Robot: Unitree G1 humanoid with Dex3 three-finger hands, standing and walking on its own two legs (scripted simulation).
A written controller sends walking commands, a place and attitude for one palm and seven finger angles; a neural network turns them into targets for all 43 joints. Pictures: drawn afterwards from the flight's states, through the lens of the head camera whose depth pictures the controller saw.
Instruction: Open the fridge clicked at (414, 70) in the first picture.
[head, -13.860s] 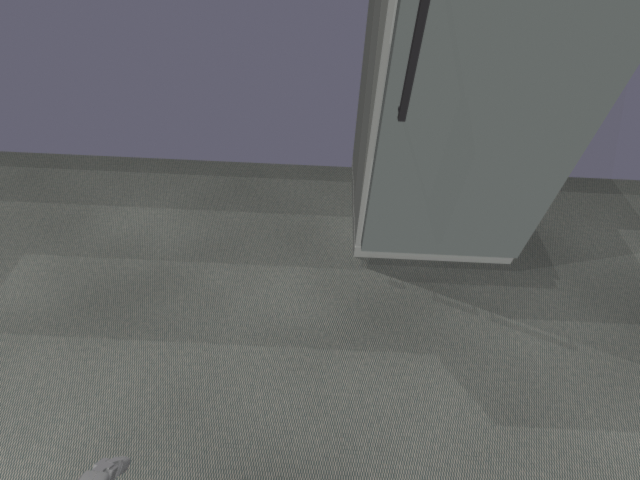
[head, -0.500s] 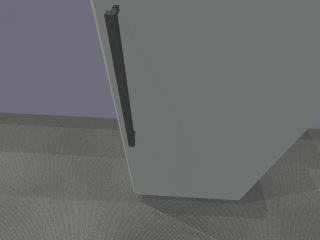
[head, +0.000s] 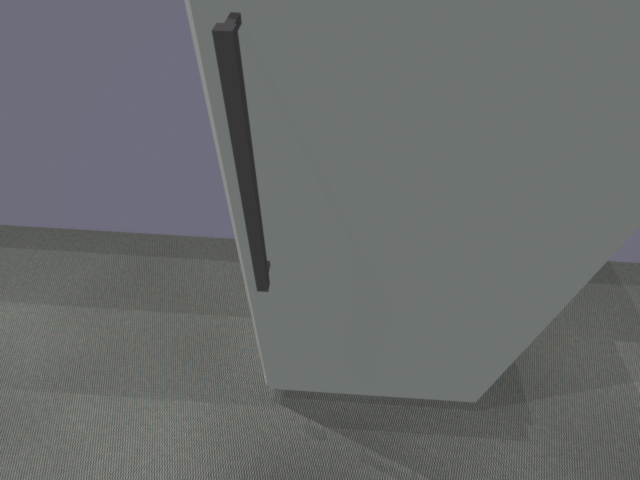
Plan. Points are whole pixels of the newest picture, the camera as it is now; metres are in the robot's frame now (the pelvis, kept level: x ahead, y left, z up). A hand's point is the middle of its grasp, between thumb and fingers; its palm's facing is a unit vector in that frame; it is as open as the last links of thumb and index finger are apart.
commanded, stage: raise the hand to about handle height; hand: left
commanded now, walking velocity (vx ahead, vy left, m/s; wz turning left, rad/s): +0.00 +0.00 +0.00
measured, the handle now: (252, 187) +0.45 +0.12 +0.13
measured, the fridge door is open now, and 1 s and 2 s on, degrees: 0 0 0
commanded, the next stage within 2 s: none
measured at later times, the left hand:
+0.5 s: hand out of the picture +0.13 +0.20 -0.05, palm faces -0.01 -1.00 +0.02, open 8.5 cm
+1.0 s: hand (86, 412) +0.18 +0.26 +0.04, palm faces +0.09 -0.99 -0.07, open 11.5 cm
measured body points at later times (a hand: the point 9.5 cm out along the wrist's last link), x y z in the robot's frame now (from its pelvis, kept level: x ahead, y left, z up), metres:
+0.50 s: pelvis -0.04 -0.01 -0.07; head -0.02 +0.00 +0.38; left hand +0.13 +0.26 -0.05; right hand +0.19 -0.25 -0.09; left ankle +0.00 +0.11 -0.74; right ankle -0.02 -0.12 -0.74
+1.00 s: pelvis -0.03 +0.01 -0.05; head -0.01 +0.02 +0.40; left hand +0.17 +0.32 +0.05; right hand +0.13 -0.22 -0.13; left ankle +0.00 +0.11 -0.74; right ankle -0.02 -0.12 -0.74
